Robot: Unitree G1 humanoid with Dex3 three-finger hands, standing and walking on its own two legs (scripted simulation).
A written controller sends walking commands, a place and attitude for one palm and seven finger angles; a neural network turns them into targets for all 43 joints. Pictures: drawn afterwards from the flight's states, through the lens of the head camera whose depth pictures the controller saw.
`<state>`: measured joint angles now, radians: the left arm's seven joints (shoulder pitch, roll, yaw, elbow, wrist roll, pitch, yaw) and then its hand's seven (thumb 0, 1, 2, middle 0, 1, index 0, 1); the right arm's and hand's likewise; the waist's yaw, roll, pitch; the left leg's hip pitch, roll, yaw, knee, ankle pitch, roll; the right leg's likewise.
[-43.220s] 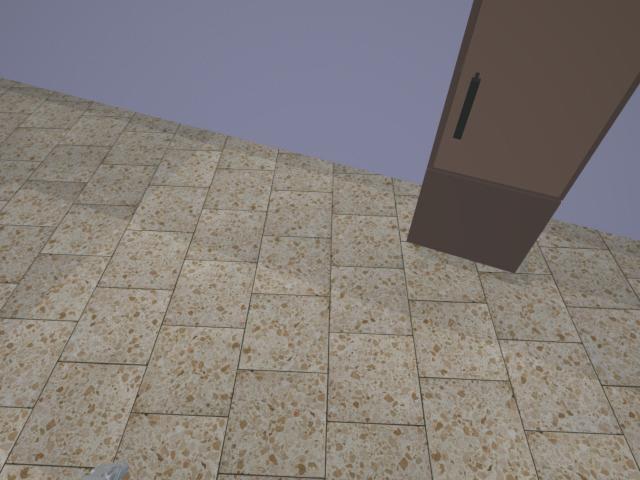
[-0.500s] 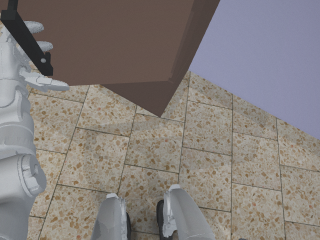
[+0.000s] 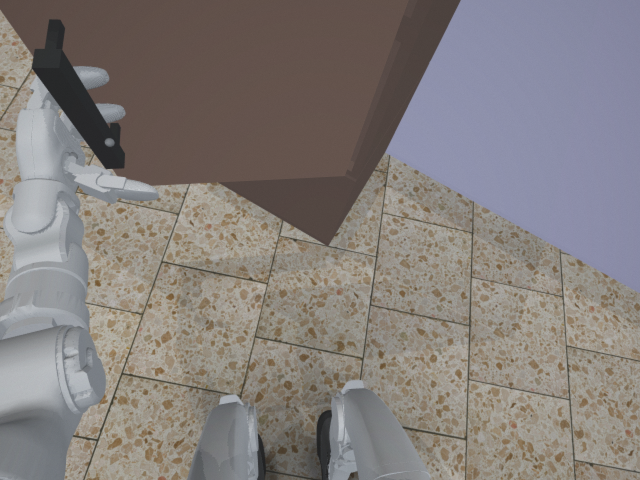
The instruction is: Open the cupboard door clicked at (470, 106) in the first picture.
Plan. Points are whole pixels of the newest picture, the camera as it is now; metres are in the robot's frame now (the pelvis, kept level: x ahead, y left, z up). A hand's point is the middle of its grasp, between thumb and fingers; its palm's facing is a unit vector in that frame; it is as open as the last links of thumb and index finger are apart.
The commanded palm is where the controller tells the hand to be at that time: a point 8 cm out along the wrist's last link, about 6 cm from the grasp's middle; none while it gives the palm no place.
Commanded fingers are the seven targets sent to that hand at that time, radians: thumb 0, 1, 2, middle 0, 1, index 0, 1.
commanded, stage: slide the fingers in behind the handle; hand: left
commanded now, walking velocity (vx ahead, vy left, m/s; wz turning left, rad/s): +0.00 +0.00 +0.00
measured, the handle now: (89, 104) +0.56 +0.24 +0.02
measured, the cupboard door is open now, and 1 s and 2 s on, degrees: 37 38 79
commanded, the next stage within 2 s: close the thumb around the handle in 0.02 s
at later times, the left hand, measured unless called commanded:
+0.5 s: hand (108, 147) +0.50 +0.21 +0.02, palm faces +0.06 -1.00 -0.01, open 10.2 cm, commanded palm +0.48 +0.24 +0.03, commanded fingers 0.00 0.62 0.78 -0.38 -1.32 -0.38 -1.32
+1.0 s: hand (107, 148) +0.50 +0.22 +0.02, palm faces +0.06 -1.00 -0.02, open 5.9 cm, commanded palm +0.46 +0.25 +0.03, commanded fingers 0.00 0.90 0.90 -0.40 -1.35 -0.40 -1.35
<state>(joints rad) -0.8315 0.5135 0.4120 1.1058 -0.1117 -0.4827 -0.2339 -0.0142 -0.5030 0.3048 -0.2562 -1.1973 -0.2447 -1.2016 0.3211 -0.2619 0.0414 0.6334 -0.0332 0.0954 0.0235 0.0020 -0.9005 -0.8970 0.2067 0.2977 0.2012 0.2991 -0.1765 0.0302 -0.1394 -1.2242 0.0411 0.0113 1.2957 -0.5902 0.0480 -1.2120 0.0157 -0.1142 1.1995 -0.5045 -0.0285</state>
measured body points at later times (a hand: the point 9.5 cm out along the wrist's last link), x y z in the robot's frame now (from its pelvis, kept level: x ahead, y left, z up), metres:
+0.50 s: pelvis +0.00 +0.00 +0.00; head +0.17 +0.04 +0.42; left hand +0.49 +0.27 +0.03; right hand +0.02 -0.26 -0.11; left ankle +0.00 +0.09 -0.62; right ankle +0.02 -0.11 -0.62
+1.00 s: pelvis -0.01 +0.00 +0.00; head +0.16 +0.03 +0.41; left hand +0.49 +0.27 +0.03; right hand +0.01 -0.27 -0.11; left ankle +0.00 +0.09 -0.62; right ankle +0.02 -0.11 -0.62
